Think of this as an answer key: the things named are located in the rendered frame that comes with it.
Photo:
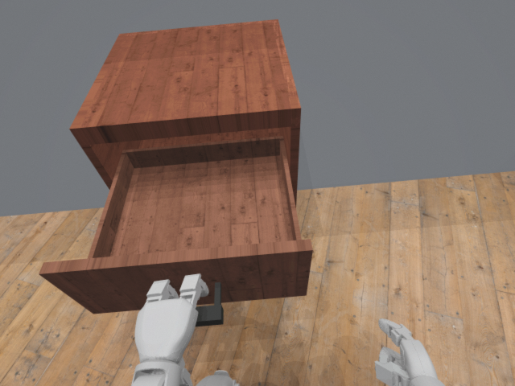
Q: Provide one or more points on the left robot forearm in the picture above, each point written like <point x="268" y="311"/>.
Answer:
<point x="157" y="372"/>

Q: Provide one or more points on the left robot hand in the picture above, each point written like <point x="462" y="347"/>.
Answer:
<point x="166" y="323"/>

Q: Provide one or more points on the robot left shin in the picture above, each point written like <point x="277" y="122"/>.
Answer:
<point x="220" y="372"/>

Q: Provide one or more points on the handle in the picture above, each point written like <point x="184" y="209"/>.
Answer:
<point x="211" y="315"/>

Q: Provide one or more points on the drawer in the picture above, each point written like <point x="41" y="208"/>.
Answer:
<point x="224" y="209"/>

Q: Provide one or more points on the cabinet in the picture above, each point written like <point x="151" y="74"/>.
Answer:
<point x="191" y="85"/>

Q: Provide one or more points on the right robot hand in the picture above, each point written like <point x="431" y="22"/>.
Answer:
<point x="396" y="369"/>

